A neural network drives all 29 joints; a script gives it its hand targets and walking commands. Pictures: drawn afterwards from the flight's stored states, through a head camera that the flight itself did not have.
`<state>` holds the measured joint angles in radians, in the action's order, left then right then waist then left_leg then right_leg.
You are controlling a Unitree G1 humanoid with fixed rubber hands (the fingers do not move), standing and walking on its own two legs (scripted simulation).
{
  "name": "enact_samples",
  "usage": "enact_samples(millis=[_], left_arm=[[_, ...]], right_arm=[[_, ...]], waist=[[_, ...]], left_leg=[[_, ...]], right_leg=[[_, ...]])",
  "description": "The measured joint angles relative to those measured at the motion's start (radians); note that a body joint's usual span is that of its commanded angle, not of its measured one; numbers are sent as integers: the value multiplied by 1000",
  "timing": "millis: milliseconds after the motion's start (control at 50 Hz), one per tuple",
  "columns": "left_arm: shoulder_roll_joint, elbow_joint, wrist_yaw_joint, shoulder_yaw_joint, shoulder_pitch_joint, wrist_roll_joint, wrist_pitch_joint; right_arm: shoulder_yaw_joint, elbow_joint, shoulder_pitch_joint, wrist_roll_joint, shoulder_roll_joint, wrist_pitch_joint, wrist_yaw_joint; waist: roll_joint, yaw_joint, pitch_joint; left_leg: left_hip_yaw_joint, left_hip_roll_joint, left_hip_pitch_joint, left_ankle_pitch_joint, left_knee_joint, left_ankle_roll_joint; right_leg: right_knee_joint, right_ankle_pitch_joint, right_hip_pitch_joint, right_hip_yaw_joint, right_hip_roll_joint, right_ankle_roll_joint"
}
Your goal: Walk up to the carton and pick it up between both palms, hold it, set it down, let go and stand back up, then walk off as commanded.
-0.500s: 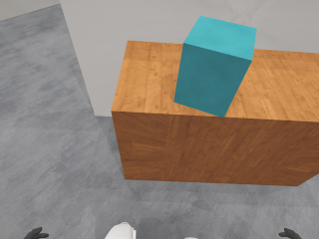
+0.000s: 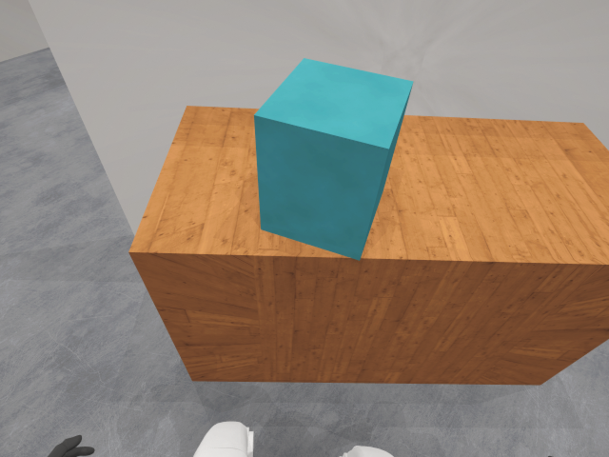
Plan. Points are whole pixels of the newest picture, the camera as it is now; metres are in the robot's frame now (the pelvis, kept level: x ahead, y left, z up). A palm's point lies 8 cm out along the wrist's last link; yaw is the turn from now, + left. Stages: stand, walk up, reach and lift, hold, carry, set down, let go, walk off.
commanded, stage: walk up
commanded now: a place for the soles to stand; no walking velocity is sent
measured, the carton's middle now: (332, 160) +0.59 -0.01 +0.06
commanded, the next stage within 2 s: none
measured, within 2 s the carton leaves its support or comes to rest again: neither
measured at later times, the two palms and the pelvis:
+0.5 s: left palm out of the picture +0.10 +0.31 -0.09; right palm out of the picture +0.15 -0.35 -0.07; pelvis +0.03 -0.02 +0.00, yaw +1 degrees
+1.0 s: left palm out of the picture +0.11 +0.31 -0.09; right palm out of the picture +0.16 -0.34 -0.07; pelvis +0.04 -0.01 +0.01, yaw +2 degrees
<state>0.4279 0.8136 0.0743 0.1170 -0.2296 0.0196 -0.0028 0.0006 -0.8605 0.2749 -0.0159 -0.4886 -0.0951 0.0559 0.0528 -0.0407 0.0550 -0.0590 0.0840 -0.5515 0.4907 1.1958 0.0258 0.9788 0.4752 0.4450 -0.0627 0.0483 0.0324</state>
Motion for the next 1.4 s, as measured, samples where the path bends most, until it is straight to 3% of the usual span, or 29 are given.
enact_samples(millis=[80,120,160,220,300,400,460,560,700,760,820,1000,1080,1160,1300,1360,1400], left_arm=[[0,0,-12,-3,0,-6,6],[-1,0,-16,-11,0,-15,5],[-2,0,-23,-14,0,-24,1],[0,0,-33,-15,0,-23,0],[3,3,-34,-15,0,-14,13],[-6,10,-48,-22,-4,-8,27],[-6,9,-51,-29,-4,-8,28],[-6,10,-52,-32,-4,-14,28],[-7,10,-51,-34,-4,-7,31],[-6,10,-52,-38,-4,-13,29],[-6,10,-52,-38,-4,-10,29],[-2,13,-52,-38,-5,6,34],[-1,14,-52,-38,-9,7,26],[13,13,-52,-38,-9,5,24],[37,13,-40,-38,-9,4,30],[38,12,-36,-38,-10,3,40],[36,13,-36,-35,-10,3,55]], right_arm=[[0,0,-23,0,0,-6,-9],[0,0,-26,0,2,-19,-9],[0,0,-26,0,14,-29,-9],[0,-1,-24,0,17,-29,-8],[0,-2,-26,-1,18,0,-9],[0,0,-57,-1,21,39,-13],[0,0,-77,-1,21,31,-16],[0,-1,-78,-1,25,20,-25],[0,0,-87,-1,28,39,-28],[0,0,-81,-1,28,20,-30],[0,-1,-78,-1,29,26,-30],[0,0,-75,-1,26,28,-51],[0,0,-49,-1,23,-8,-56],[0,-1,21,-1,24,-27,-54],[0,-1,137,-1,10,-16,-52],[0,-1,156,-1,9,4,-52],[0,-3,150,-2,9,21,-50]], waist=[[-14,-1,0],[-22,-1,0],[-15,2,3],[-13,14,3],[-2,15,3],[-3,15,-1],[-17,15,-1],[-33,18,-1],[-18,18,-1],[-23,23,-1],[-26,24,-1],[7,15,-7],[4,11,-13],[-3,41,-21],[-3,79,-23],[1,84,-30],[-4,81,-21]], left_leg=[[-5,-6,8,-12,-151,11],[-4,-8,37,-115,-278,10],[-6,-9,40,-133,-278,-16],[2,-4,42,-116,-278,-8],[7,8,42,-111,-273,-35],[16,2,42,-16,-267,-6],[17,2,45,-118,-291,8],[18,3,48,-122,-296,-46],[16,-13,51,-120,-302,-20],[16,-12,52,-129,-304,-46],[20,-9,52,-125,-304,-43],[9,-39,57,-28,-303,-3],[2,-40,69,-94,-310,-10],[9,-29,89,-77,-311,-22],[17,13,151,-24,-311,-15],[24,25,171,6,-299,-22],[44,26,147,28,-191,0]], right_leg=[[0,21,-6,-21,-3,5],[3,28,-5,-29,-5,5],[22,16,1,-8,-11,5],[36,57,17,28,-19,5],[-22,13,7,53,-19,-3],[-24,3,4,45,-19,-10],[-24,3,4,45,-21,-12],[-24,3,4,46,-20,-15],[-26,3,4,52,-10,-15],[-26,3,4,54,-10,-16],[-29,4,2,50,-13,-16],[-37,14,-2,60,12,-16],[-25,29,-9,73,11,-16],[92,37,61,91,-22,-16],[80,51,148,65,-11,-16],[-16,9,107,43,-10,-16],[-30,-82,84,26,-15,-12]])
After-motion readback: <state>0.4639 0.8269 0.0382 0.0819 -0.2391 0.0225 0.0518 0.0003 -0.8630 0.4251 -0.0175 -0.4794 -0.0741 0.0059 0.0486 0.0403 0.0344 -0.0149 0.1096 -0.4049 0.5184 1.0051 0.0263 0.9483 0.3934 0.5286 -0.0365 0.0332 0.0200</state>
